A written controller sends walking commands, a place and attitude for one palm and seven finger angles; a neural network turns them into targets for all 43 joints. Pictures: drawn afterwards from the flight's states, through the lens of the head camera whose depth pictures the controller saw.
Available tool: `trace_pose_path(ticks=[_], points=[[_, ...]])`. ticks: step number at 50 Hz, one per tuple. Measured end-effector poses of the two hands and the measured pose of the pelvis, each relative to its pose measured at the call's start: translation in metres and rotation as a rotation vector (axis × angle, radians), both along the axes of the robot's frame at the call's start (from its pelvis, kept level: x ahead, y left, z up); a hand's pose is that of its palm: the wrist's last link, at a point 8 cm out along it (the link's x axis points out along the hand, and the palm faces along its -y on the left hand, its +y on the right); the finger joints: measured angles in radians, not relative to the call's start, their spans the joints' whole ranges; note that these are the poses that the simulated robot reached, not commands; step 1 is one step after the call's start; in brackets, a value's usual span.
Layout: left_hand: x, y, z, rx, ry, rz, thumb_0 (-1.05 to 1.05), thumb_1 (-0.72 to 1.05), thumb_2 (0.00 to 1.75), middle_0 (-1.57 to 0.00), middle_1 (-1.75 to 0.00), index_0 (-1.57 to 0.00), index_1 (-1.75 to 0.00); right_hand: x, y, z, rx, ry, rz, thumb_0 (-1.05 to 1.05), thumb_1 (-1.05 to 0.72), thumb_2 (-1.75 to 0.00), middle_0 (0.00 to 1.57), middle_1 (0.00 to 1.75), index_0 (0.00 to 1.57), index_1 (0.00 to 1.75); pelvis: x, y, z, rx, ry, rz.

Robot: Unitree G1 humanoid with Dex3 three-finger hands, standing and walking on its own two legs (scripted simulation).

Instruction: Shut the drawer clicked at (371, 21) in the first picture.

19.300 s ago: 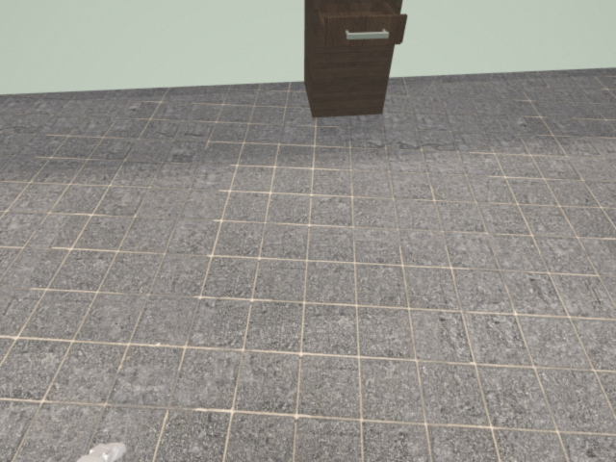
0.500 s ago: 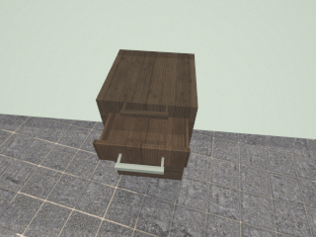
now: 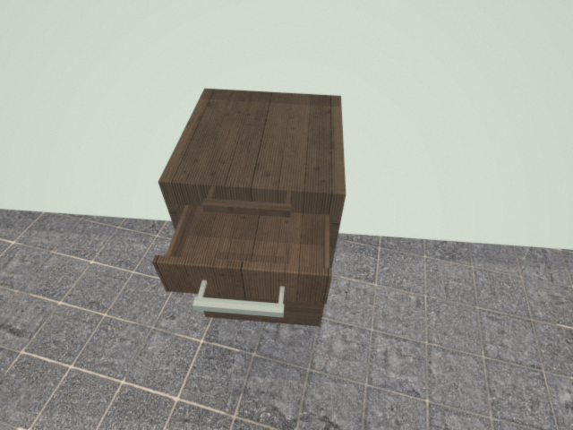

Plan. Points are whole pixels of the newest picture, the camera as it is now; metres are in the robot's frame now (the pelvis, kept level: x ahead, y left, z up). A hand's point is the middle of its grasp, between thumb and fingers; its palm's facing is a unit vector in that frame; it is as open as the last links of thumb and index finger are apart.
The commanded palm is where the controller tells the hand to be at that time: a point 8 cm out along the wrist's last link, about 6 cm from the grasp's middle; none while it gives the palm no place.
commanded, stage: come to a stop and stand still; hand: left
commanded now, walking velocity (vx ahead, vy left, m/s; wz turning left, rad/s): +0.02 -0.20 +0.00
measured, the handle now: (240, 297) +0.42 +0.12 -0.22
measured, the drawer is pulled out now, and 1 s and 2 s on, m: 0.17 0.17 0.17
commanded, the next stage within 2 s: none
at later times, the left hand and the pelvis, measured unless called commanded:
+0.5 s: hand out of the picture +0.00 +0.13 -0.17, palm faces +0.08 -0.98 -0.18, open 7.4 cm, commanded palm none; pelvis +0.01 -0.03 +0.00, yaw +2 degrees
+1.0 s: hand out of the picture +0.03 +0.22 -0.17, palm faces +0.01 -0.97 -0.23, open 7.4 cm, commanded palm none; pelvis +0.01 +0.04 +0.00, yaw +0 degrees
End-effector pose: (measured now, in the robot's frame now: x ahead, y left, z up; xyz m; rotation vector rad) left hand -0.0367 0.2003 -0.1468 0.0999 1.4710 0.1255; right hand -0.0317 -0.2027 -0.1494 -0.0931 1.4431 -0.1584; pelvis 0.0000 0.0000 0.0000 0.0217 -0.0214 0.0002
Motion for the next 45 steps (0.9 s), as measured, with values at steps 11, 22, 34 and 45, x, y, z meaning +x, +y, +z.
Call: trace_pose_path(ticks=[11,22,34,45], points=[[0.02,-0.032,0.004,0.04,-0.037,0.028,0.01,0.91,0.9,-0.2,-0.3,-0.19,-0.3,0.017,-0.05,-0.007,-0.017,0.033,0.014,0.01,-0.91,-0.9,0.2,0.3,0.2,0.3,0.014,-0.038,-0.004,-0.02,0.014,0.024],[0.023,-0.034,0.003,0.037,-0.061,0.05,0.02,0.92,0.9,-0.2,-0.3,-0.2,-0.3,0.051,-0.054,0.004,-0.027,-0.051,0.057,0.01,-0.91,-0.9,0.19,0.3,0.2,0.3,0.011,-0.04,0.002,-0.02,0.003,0.025],[0.034,0.019,0.005,0.078,-0.114,-0.013,0.01,0.91,0.9,-0.2,-0.3,-0.2,-0.3,0.044,-0.024,0.001,-0.026,-0.12,0.05,0.01,-0.92,-0.9,0.19,0.3,0.2,0.3,0.001,-0.003,-0.003,-0.04,0.008,0.02],[0.063,0.065,0.012,0.107,-0.159,-0.041,0.01,0.91,0.9,-0.2,-0.3,-0.19,-0.3,0.027,0.023,-0.002,0.016,-0.081,0.066,0.01,-0.92,-0.9,0.2,0.3,0.2,0.3,0.006,0.03,-0.002,-0.02,0.008,0.007]])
